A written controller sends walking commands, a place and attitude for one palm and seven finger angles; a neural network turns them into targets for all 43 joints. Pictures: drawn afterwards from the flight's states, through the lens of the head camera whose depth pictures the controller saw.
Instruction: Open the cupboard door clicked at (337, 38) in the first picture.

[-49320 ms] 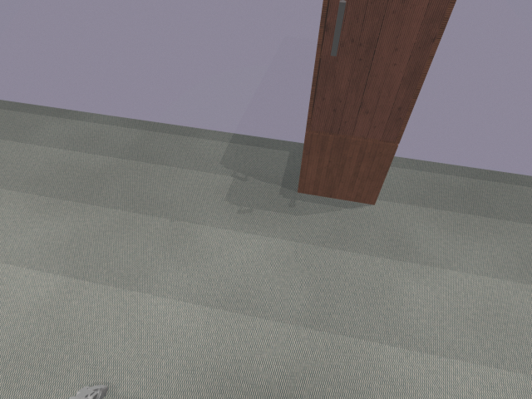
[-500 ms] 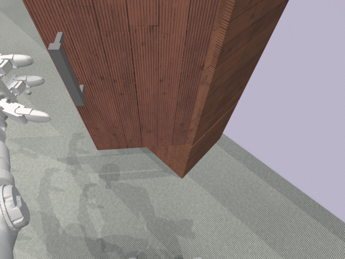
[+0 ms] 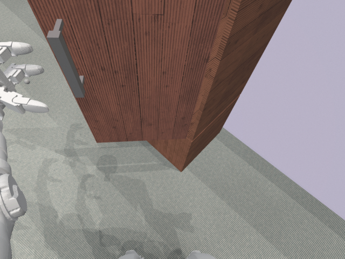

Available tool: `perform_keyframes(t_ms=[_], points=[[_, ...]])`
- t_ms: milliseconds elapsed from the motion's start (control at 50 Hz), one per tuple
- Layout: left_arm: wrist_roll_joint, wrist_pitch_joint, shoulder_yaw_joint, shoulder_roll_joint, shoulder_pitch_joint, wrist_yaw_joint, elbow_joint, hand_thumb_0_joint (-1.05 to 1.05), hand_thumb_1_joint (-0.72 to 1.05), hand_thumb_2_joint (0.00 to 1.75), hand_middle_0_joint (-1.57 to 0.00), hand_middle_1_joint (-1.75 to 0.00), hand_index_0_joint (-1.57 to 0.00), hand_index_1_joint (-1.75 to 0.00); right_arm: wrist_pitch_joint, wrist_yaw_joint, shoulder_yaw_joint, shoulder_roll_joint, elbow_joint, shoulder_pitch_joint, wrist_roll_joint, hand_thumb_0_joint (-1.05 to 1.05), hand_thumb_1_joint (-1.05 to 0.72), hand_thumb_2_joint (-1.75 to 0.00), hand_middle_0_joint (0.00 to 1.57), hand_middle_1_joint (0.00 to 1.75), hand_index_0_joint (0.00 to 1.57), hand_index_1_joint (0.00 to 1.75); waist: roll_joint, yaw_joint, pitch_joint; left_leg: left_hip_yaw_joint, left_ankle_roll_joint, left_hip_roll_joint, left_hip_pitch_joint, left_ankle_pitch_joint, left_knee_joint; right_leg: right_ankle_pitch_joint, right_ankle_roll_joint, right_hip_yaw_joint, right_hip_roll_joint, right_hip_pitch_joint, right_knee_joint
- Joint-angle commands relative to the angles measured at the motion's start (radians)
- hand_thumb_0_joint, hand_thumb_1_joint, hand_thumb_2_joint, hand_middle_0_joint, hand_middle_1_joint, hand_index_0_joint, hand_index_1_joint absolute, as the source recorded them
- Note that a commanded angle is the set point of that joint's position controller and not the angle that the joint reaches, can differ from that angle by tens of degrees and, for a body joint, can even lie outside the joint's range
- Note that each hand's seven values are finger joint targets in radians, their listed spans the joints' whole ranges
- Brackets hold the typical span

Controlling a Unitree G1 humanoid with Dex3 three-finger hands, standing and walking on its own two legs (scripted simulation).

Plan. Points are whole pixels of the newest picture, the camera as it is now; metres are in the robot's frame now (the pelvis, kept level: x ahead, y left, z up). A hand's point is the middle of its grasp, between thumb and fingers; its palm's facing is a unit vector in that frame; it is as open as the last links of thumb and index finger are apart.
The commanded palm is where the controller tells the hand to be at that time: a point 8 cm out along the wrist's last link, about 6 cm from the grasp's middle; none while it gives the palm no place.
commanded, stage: slide the fingers in behind the handle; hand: left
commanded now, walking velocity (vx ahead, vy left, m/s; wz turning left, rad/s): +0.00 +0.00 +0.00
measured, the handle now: (70, 62) +0.53 +0.21 +0.12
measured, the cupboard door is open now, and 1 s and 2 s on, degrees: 49 49 49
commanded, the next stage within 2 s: close the thumb around the handle in 1.62 s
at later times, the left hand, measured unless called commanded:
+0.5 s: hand (39, 85) +0.46 +0.25 +0.12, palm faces +0.04 -1.00 +0.00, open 14.0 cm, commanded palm +0.44 +0.29 +0.12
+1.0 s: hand (65, 79) +0.47 +0.20 +0.13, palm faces +0.04 -1.00 +0.00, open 14.0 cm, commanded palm +0.44 +0.25 +0.12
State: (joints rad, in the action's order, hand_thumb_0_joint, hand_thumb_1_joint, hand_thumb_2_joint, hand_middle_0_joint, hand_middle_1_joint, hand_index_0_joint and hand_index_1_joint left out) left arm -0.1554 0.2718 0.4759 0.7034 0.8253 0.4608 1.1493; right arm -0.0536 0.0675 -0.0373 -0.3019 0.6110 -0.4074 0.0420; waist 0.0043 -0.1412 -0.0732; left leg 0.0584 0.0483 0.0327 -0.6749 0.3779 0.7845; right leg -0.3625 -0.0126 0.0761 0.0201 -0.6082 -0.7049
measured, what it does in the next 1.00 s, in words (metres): stands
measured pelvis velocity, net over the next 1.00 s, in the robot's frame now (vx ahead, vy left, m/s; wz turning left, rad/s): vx -0.01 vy -0.01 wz -0.01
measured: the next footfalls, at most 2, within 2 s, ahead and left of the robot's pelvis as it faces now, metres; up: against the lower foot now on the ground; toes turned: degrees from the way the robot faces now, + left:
none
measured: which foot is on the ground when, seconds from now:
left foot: down 0.00-1.00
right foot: down 0.00-1.00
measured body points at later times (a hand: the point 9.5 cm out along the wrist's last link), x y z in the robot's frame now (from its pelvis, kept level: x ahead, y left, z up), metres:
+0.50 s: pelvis +0.00 +0.01 +0.00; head +0.07 +0.03 +0.45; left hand +0.45 +0.31 +0.12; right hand +0.04 -0.26 -0.10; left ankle +0.00 +0.08 -0.71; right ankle -0.02 -0.12 -0.71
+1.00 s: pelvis -0.01 -0.01 +0.00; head +0.06 +0.00 +0.45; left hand +0.46 +0.26 +0.13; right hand +0.00 -0.28 -0.11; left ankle +0.00 +0.08 -0.71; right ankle -0.02 -0.12 -0.71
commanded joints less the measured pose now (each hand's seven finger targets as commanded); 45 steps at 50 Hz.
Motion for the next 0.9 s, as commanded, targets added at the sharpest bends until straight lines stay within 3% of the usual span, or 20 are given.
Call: perform_keyframes(t_ms=[0,40,120,200,260,340,380,440,460,500,560,580,640,660,680,700,720,760,820,880], points=[[-0.066,0.076,0.058,0.294,0.415,0.026,-0.219,0.00,-0.50,0.30,-0.30,-1.20,-0.30,-1.20,0.014,0.014,0.072,-0.188,-0.048,-0.124,-0.008,0.00,-0.90,-0.90,0.20,0.30,0.20,0.30,0.119,0.011,-0.432,-0.111,-0.008,0.004,0.408,-0.474,-0.052,0.354,-0.005,-0.035,0.031,0.067,0.061],[-0.067,0.052,0.019,0.245,0.413,0.029,-0.196,0.00,-0.50,0.30,-0.30,-1.20,-0.30,-1.20,0.015,0.016,0.069,-0.184,-0.049,-0.120,-0.005,0.00,-0.90,-0.90,0.20,0.30,0.20,0.30,0.113,0.004,-0.397,-0.106,-0.005,0.001,0.376,-0.448,-0.062,0.348,-0.004,-0.033,0.027,0.061,0.064],[-0.036,0.037,0.012,0.244,0.375,-0.005,-0.246,0.00,-0.50,0.30,-0.30,-1.20,-0.30,-1.20,0.013,0.007,0.071,-0.178,-0.055,-0.128,-0.010,0.00,-0.90,-0.90,0.20,0.30,0.20,0.30,0.177,0.024,-0.397,-0.116,-0.015,0.006,0.420,-0.509,-0.067,0.333,-0.009,-0.025,0.026,0.029,0.059],[-0.050,0.057,0.011,0.200,0.365,-0.049,-0.351,0.00,-0.50,0.30,-0.30,-1.20,-0.30,-1.20,0.016,-0.005,0.077,-0.168,-0.069,-0.122,-0.013,0.00,-0.90,-0.90,0.20,0.30,0.20,0.30,0.178,0.030,-0.451,-0.128,-0.027,0.018,0.492,-0.597,-0.065,0.349,-0.007,-0.020,0.033,0.036,0.057],[-0.064,0.059,0.039,0.204,0.333,-0.073,-0.341,0.00,-0.50,0.30,-0.30,-1.20,-0.30,-1.20,0.018,-0.007,0.075,-0.169,-0.068,-0.118,-0.013,0.00,-0.90,-0.90,0.20,0.30,0.20,0.30,0.139,0.039,-0.425,-0.120,-0.023,0.014,0.453,-0.576,-0.069,0.357,-0.010,-0.020,0.032,0.069,0.057],[-0.038,0.035,0.012,0.180,0.329,-0.087,-0.293,0.00,-0.50,0.30,-0.30,-1.20,-0.30,-1.20,0.020,-0.009,0.074,-0.166,-0.071,-0.101,-0.007,0.00,-0.90,-0.90,0.20,0.30,0.20,0.30,0.119,0.029,-0.354,-0.104,-0.016,0.008,0.392,-0.485,-0.082,0.340,-0.005,-0.026,0.027,0.066,0.066],[-0.024,0.043,0.004,0.182,0.337,-0.093,-0.329,0.00,-0.50,0.30,-0.30,-1.20,-0.30,-1.20,0.020,-0.009,0.072,-0.164,-0.077,-0.097,-0.009,0.00,-0.90,-0.90,0.20,0.30,0.20,0.30,0.163,0.033,-0.374,-0.107,-0.020,0.009,0.425,-0.509,-0.082,0.336,-0.008,-0.026,0.028,0.060,0.061],[-0.035,0.058,-0.051,0.104,0.375,-0.101,-0.372,0.00,-0.50,0.30,-0.30,-1.20,-0.30,-1.20,0.028,-0.012,0.073,-0.156,-0.074,-0.086,-0.009,0.00,-0.90,-0.90,0.20,0.30,0.20,0.30,0.175,0.021,-0.380,-0.125,-0.029,0.015,0.467,-0.512,-0.080,0.306,-0.010,-0.022,0.028,0.027,0.063],[-0.045,0.063,-0.076,0.069,0.386,-0.102,-0.378,0.00,-0.50,0.30,-0.30,-1.20,-0.30,-1.20,0.029,-0.010,0.074,-0.155,-0.072,-0.089,-0.007,0.00,-0.90,-0.90,0.20,0.30,0.20,0.30,0.142,0.005,-0.378,-0.128,-0.025,0.018,0.478,-0.514,-0.075,0.301,-0.010,-0.019,0.030,0.020,0.066],[-0.052,0.061,-0.074,0.065,0.431,-0.108,-0.324,0.00,-0.50,0.30,-0.30,-1.20,-0.30,-1.20,0.032,-0.007,0.072,-0.161,-0.055,-0.084,-0.008,0.00,-0.90,-0.90,0.20,0.30,0.20,0.30,0.100,-0.007,-0.340,-0.137,-0.026,0.017,0.446,-0.429,-0.088,0.264,-0.007,-0.016,0.030,0.005,0.071],[-0.051,0.059,-0.092,0.028,0.435,-0.121,-0.296,0.00,-0.50,0.30,-0.30,-1.20,-0.30,-1.20,0.041,-0.005,0.071,-0.159,-0.049,-0.082,-0.009,0.00,-0.90,-0.90,0.20,0.30,0.20,0.30,0.124,0.000,-0.339,-0.132,-0.022,0.008,0.439,-0.397,-0.088,0.245,-0.013,-0.018,0.024,0.002,0.068],[-0.037,0.059,-0.083,0.052,0.446,-0.127,-0.287,0.00,-0.50,0.30,-0.30,-1.20,-0.30,-1.20,0.042,-0.006,0.070,-0.163,-0.043,-0.082,-0.009,0.00,-0.90,-0.90,0.20,0.30,0.20,0.30,0.121,0.002,-0.345,-0.139,-0.027,0.009,0.441,-0.391,-0.091,0.238,-0.012,-0.018,0.024,-0.004,0.064],[-0.023,0.054,-0.100,0.026,0.437,-0.149,-0.264,0.00,-0.50,0.30,-0.30,-1.20,-0.30,-1.20,0.048,-0.011,0.069,-0.158,-0.045,-0.079,-0.012,0.00,-0.90,-0.90,0.20,0.30,0.20,0.30,0.115,0.007,-0.342,-0.133,-0.024,0.004,0.415,-0.356,-0.091,0.226,-0.010,-0.021,0.021,-0.001,0.064],[-0.024,0.059,-0.098,0.039,0.463,-0.157,-0.269,0.00,-0.50,0.30,-0.30,-1.20,-0.30,-1.20,0.046,-0.008,0.068,-0.161,-0.041,-0.085,-0.012,0.00,-0.90,-0.90,0.20,0.30,0.20,0.30,0.081,-0.004,-0.339,-0.134,-0.020,0.004,0.405,-0.356,-0.088,0.234,-0.011,-0.020,0.020,0.012,0.062],[-0.016,0.060,-0.083,0.053,0.465,-0.164,-0.251,0.00,-0.50,0.30,-0.30,-1.20,-0.30,-1.20,0.046,-0.010,0.066,-0.161,-0.042,-0.084,-0.012,0.00,-0.90,-0.90,0.20,0.30,0.20,0.30,0.089,0.004,-0.345,-0.132,-0.021,0.001,0.397,-0.356,-0.090,0.242,-0.009,-0.025,0.022,0.019,0.059],[-0.018,0.059,-0.101,0.030,0.481,-0.168,-0.245,0.00,-0.50,0.30,-0.30,-1.20,-0.30,-1.20,0.048,-0.011,0.064,-0.156,-0.045,-0.080,-0.011,0.00,-0.90,-0.90,0.20,0.30,0.20,0.30,0.082,-0.006,-0.336,-0.125,-0.019,0.000,0.385,-0.331,-0.091,0.234,-0.006,-0.025,0.021,0.017,0.063],[-0.016,0.067,-0.055,0.087,0.502,-0.179,-0.253,0.00,-0.50,0.30,-0.30,-1.20,-0.30,-1.20,0.050,-0.009,0.066,-0.163,-0.041,-0.084,-0.013,0.00,-0.90,-0.90,0.20,0.30,0.20,0.30,0.066,0.002,-0.346,-0.125,-0.017,-0.001,0.367,-0.309,-0.090,0.228,-0.005,-0.031,0.020,0.034,0.063],[-0.012,0.085,-0.026,0.130,0.499,-0.190,-0.263,0.00,-0.50,0.30,-0.30,-1.20,-0.30,-1.20,0.052,-0.008,0.064,-0.162,-0.044,-0.085,-0.013,0.00,-0.90,-0.90,0.20,0.30,0.20,0.30,0.073,0.012,-0.374,-0.114,-0.012,-0.006,0.354,-0.323,-0.083,0.256,-0.008,-0.039,0.019,0.078,0.057],[0.007,0.105,-0.042,0.114,0.496,-0.193,-0.281,0.00,-0.50,0.30,-0.30,-1.20,-0.30,-1.20,0.055,-0.014,0.063,-0.153,-0.048,-0.085,-0.014,0.00,-0.90,-0.90,0.20,0.30,0.20,0.30,0.130,0.019,-0.402,-0.107,-0.017,-0.009,0.374,-0.358,-0.075,0.288,-0.007,-0.044,0.021,0.077,0.049],[0.002,0.111,-0.035,0.107,0.426,-0.186,-0.301,0.00,-0.50,0.30,-0.30,-1.20,-0.30,-1.20,0.051,-0.019,0.065,-0.150,-0.058,-0.085,-0.014,0.00,-0.90,-0.90,0.20,0.30,0.20,0.30,0.137,0.034,-0.446,-0.097,-0.014,-0.009,0.391,-0.407,-0.069,0.340,-0.007,-0.046,0.025,0.115,0.045]])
